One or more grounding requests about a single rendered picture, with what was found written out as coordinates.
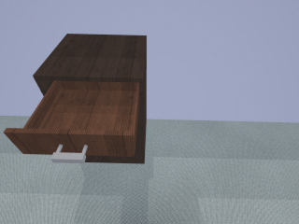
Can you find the handle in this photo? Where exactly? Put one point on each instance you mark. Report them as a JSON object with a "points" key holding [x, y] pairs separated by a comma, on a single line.
{"points": [[69, 157]]}

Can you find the drawer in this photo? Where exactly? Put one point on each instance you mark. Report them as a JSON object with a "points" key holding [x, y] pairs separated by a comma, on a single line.
{"points": [[100, 115]]}

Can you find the cabinet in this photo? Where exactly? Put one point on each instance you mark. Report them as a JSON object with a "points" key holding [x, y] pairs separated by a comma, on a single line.
{"points": [[102, 58]]}

